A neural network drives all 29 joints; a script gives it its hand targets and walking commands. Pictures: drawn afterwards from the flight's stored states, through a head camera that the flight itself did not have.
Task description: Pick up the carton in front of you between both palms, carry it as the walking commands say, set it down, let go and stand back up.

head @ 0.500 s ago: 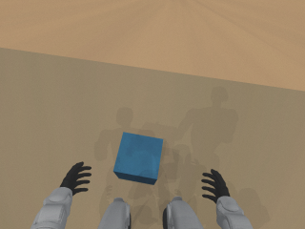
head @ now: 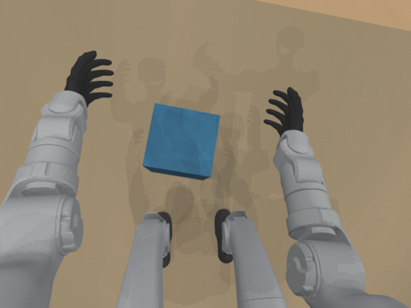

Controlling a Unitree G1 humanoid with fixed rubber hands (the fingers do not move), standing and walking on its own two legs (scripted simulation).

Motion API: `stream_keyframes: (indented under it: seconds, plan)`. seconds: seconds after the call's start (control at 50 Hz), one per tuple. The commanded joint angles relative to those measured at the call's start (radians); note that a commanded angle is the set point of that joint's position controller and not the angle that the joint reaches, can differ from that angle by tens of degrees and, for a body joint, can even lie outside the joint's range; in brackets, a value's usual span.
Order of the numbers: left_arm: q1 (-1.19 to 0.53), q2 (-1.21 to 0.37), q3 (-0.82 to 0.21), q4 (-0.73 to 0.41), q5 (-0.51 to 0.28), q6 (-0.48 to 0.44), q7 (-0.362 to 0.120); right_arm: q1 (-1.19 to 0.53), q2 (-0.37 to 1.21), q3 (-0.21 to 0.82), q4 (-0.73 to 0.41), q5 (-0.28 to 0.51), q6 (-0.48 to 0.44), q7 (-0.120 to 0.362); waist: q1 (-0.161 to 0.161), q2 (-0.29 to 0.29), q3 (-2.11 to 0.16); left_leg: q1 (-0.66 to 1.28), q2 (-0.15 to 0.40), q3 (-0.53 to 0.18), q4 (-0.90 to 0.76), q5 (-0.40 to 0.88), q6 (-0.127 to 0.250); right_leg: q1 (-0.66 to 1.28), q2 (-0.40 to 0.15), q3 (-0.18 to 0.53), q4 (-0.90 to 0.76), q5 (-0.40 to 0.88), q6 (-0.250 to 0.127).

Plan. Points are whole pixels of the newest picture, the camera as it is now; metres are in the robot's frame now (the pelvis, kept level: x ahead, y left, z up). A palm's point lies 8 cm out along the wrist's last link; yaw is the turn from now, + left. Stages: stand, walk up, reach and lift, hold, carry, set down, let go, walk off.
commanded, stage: reach and lift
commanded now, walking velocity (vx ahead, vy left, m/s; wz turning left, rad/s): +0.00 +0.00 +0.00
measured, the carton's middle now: (181, 146) +0.47 +0.02 -0.52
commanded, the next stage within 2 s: none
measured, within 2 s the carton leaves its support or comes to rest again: leaves its support in 1.82 s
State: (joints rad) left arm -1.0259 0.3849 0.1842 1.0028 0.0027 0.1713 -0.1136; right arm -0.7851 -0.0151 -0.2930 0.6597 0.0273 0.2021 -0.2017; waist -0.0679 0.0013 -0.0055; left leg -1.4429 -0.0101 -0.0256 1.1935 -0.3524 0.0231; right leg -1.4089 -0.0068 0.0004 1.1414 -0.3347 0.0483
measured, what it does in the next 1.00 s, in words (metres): lowers itself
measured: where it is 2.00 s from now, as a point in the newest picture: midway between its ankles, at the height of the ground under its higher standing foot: (194, 247)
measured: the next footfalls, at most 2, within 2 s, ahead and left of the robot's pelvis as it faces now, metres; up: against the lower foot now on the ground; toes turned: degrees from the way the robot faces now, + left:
none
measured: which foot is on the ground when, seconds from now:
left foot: down 0.00-1.00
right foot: down 0.00-1.00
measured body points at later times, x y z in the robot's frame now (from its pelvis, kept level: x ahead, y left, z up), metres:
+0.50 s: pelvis +0.01 +0.00 -0.11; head +0.33 +0.02 +0.21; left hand +0.51 +0.21 -0.27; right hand +0.46 -0.18 -0.26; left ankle +0.09 +0.10 -0.61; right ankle +0.09 -0.15 -0.61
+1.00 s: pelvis -0.04 -0.01 -0.27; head +0.32 +0.02 -0.01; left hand +0.51 +0.19 -0.46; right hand +0.47 -0.19 -0.44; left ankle +0.09 +0.10 -0.61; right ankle +0.09 -0.15 -0.61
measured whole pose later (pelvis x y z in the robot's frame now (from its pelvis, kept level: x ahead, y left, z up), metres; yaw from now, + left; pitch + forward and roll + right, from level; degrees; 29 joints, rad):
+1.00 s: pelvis -0.04 -0.01 -0.27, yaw -4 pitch +39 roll -5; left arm -1.41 0.52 -0.03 1.24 -0.20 0.02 0.00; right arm -1.29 -0.18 -0.17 1.05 0.25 0.03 -0.20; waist -0.05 -0.07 0.28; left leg -2.30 0.00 -0.06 2.14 -0.52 0.01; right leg -2.27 0.08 0.01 2.08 -0.50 0.09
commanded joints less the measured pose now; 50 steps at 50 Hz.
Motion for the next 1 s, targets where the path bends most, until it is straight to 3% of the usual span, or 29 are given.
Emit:
stream_keyframes:
  seconds: [0.0, 0.08, 0.16, 0.3, 0.42, 0.5, 0.58, 0.66, 0.78, 0.84, 0.9, 0.98]
  plan:
    - [-0.316, 0.136, 0.025, -0.065, 0.013, -0.043, -0.002, -0.213, -0.067, -0.024, -0.102, -0.008, -0.044, 0.000, -0.006, 0.130, -0.902, 0.587, -0.042, -0.008, -0.143, 0.173, -0.037, 0.261, 0.087, -0.089, -0.083, 0.105, 0.031]
    - [-0.299, 0.124, 0.051, -0.064, 0.046, -0.061, -0.004, -0.184, -0.055, -0.049, -0.110, -0.034, -0.071, 0.021, -0.003, 0.143, -0.999, 0.647, -0.045, -0.015, -0.122, 0.351, -0.036, 0.224, 0.096, -0.090, -0.081, 0.203, 0.030]
    - [-0.270, 0.081, 0.083, -0.061, 0.079, -0.089, -0.005, -0.169, -0.032, -0.083, -0.088, -0.073, -0.107, 0.049, 0.003, 0.135, -0.945, 0.557, -0.037, -0.031, -0.084, 0.437, -0.033, 0.117, 0.096, -0.080, -0.047, 0.250, 0.031]
    - [-0.209, 0.040, 0.088, -0.020, 0.088, -0.123, 0.019, -0.154, -0.017, -0.111, 0.003, -0.096, -0.154, 0.066, 0.016, 0.109, -0.891, 0.276, -0.035, -0.041, 0.081, 0.431, -0.031, -0.081, 0.095, -0.071, 0.123, 0.247, 0.039]
    - [-0.239, 0.087, 0.033, -0.050, 0.011, -0.148, 0.055, -0.190, -0.055, -0.061, 0.016, -0.032, -0.182, 0.044, 0.034, 0.104, -0.997, 0.146, -0.032, -0.033, 0.279, 0.430, -0.033, -0.191, 0.099, -0.070, 0.322, 0.259, 0.051]
    - [-0.301, 0.148, -0.026, -0.113, -0.061, -0.156, 0.074, -0.241, -0.102, 0.008, -0.024, 0.044, -0.184, 0.016, 0.044, 0.117, -1.117, 0.122, -0.028, -0.013, 0.397, 0.381, -0.037, -0.187, 0.101, -0.076, 0.448, 0.246, 0.051]
    - [-0.383, 0.192, -0.079, -0.127, -0.123, -0.148, 0.083, -0.323, -0.138, 0.055, -0.036, 0.105, -0.169, -0.007, 0.042, 0.126, -1.128, 0.056, -0.020, 0.004, 0.488, 0.250, -0.041, -0.205, 0.094, -0.085, 0.548, 0.164, 0.044]
    - [-0.485, 0.231, -0.119, -0.099, -0.165, -0.135, 0.087, -0.428, -0.158, 0.074, -0.019, 0.141, -0.151, -0.022, 0.039, 0.132, -1.091, -0.016, -0.003, 0.011, 0.552, 0.089, -0.038, -0.227, 0.082, -0.093, 0.628, 0.049, 0.038]
    - [-0.586, 0.253, -0.154, 0.056, -0.188, -0.127, 0.093, -0.555, -0.185, 0.066, 0.114, 0.151, -0.140, -0.029, 0.033, 0.117, -0.923, -0.172, 0.026, 0.000, 0.620, -0.102, -0.023, -0.275, 0.069, -0.094, 0.721, -0.084, 0.034]
    - [-0.617, 0.252, -0.172, 0.123, -0.199, -0.142, 0.098, -0.594, -0.190, 0.068, 0.193, 0.157, -0.157, -0.023, 0.034, 0.098, -0.852, -0.232, 0.036, -0.014, 0.661, -0.112, -0.019, -0.296, 0.066, -0.089, 0.766, -0.080, 0.034]
    - [-0.631, 0.251, -0.193, 0.162, -0.203, -0.164, 0.103, -0.605, -0.168, 0.097, 0.305, 0.196, -0.175, -0.002, 0.056, 0.089, -0.804, -0.256, 0.045, -0.023, 0.701, -0.069, -0.016, -0.327, 0.069, -0.081, 0.808, -0.043, 0.036]
    - [-0.647, 0.254, -0.205, 0.142, -0.202, -0.190, 0.120, -0.622, -0.172, 0.133, 0.335, 0.250, -0.204, 0.012, 0.089, 0.108, -0.829, -0.203, 0.048, -0.029, 0.745, 0.029, -0.019, -0.365, 0.081, -0.077, 0.857, 0.020, 0.041]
